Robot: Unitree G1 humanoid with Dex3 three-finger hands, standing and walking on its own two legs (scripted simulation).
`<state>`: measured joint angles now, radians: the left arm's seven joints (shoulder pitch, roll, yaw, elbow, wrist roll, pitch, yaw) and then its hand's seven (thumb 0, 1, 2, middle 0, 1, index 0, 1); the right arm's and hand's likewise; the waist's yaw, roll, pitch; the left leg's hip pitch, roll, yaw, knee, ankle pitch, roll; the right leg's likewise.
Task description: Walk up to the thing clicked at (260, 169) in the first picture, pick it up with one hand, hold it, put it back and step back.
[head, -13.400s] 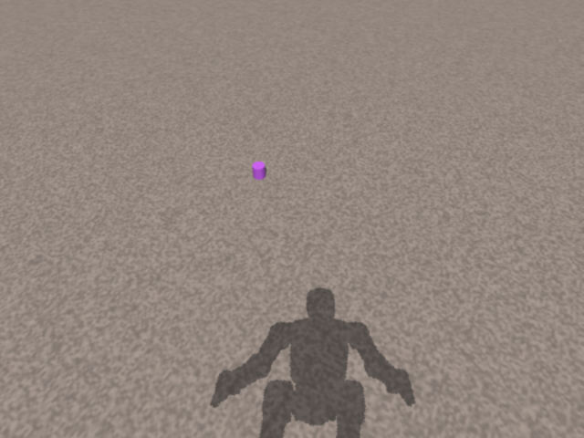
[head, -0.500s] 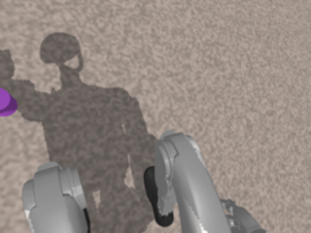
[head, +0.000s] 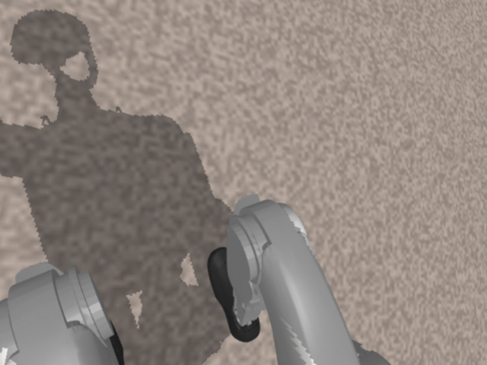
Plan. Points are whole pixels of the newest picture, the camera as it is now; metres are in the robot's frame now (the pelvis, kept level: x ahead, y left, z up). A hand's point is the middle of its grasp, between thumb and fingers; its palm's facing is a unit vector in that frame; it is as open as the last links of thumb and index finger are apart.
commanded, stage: rest palm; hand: left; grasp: from above
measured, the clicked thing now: out of the picture +0.48 +0.33 -0.28
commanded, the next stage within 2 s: close in 0.64 s
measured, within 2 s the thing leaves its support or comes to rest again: neither
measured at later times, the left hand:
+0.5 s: hand out of the picture +0.46 +0.33 -0.24, palm faces -0.46 -0.13 -0.88, open 13.6 cm
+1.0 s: hand out of the picture +0.46 +0.32 -0.26, palm faces -0.46 -0.13 -0.88, open 13.1 cm
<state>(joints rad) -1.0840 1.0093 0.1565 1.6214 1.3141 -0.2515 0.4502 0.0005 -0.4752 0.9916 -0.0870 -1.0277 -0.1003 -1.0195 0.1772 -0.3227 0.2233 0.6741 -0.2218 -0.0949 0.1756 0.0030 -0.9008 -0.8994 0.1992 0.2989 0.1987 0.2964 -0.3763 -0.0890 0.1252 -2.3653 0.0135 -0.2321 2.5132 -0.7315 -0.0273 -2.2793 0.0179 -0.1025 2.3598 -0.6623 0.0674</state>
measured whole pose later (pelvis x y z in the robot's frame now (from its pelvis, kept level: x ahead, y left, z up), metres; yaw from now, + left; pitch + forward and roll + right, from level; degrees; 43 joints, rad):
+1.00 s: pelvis +0.00 +0.01 +0.00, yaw -3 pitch +29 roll -15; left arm -1.11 1.07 0.12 1.74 1.34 -0.25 0.58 0.00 -0.37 0.92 -0.12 -1.07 -0.16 -1.04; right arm 0.11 -0.35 0.30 0.64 -0.26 -0.18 0.22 0.00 -0.90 -0.90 0.20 0.30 0.20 0.30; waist -0.41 -0.14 0.17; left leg -2.36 0.02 -0.27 2.55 -0.73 -0.01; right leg -2.25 0.04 -0.13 2.35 -0.65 0.08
